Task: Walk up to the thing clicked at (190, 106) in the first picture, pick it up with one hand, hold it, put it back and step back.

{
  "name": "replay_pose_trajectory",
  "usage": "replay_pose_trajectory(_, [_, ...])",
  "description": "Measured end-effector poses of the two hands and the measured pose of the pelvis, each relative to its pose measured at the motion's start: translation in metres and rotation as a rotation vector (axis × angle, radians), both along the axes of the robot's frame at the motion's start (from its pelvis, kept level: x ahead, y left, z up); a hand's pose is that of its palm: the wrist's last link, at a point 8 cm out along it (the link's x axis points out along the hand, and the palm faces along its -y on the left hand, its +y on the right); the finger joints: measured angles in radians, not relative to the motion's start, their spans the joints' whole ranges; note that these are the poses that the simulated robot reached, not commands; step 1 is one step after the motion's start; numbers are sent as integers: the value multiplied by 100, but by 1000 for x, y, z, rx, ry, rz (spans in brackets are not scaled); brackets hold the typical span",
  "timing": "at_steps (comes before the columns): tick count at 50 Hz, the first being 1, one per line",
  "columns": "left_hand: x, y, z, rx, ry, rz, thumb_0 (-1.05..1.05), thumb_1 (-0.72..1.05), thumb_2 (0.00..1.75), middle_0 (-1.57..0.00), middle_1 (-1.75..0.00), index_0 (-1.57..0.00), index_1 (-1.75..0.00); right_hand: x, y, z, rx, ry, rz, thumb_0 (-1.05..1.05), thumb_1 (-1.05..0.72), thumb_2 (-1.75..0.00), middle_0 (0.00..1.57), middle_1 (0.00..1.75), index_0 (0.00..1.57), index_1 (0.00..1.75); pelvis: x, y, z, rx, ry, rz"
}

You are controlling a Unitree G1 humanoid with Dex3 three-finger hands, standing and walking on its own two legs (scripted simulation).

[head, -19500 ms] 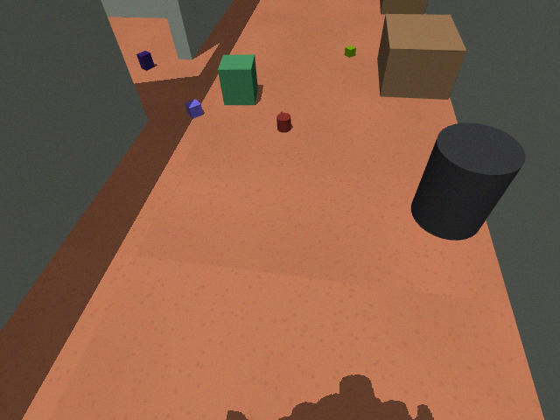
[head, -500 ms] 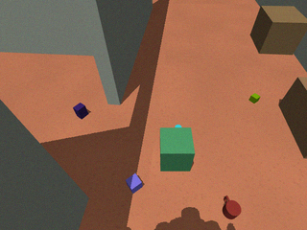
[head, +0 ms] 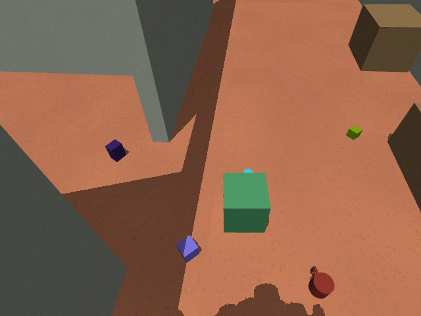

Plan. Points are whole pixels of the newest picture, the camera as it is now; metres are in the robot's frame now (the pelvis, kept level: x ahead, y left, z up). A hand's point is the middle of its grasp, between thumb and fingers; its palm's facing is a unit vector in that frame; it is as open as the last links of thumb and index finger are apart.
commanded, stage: stand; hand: left
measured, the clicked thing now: (188, 248) +0.53 +0.16 -0.75
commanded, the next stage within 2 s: none
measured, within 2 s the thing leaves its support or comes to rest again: neither
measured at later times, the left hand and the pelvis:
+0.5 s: hand out of the picture +0.07 +0.26 -0.16, palm faces -0.02 -0.94 -0.34, open 7.4 cm; pelvis +0.00 +0.00 +0.00, yaw +0 degrees
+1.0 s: hand out of the picture +0.08 +0.26 -0.16, palm faces -0.02 -0.94 -0.35, open 7.4 cm; pelvis +0.00 +0.01 +0.00, yaw +1 degrees
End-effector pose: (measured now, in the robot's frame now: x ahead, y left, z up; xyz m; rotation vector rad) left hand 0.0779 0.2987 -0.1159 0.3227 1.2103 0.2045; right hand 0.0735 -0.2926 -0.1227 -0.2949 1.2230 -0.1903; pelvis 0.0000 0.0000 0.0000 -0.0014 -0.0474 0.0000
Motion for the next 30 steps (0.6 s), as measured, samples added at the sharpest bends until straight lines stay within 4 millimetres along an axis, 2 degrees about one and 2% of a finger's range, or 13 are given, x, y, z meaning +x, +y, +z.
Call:
replay_pose_trajectory(13, [-18,0,-6,-13,37,9,0,90,90,-20,-30,-20,-30,-13,-2,1,-14,30,-3,1,-91,-90,20,30,20,30,-3,2,0,-1,3,3])
replay_pose_trajectory(30, [-14,5,-4,-9,26,3,0,90,90,-20,-30,-20,-30,-11,3,0,-8,32,3,1,-91,-90,20,30,20,30,-1,5,-1,0,7,8])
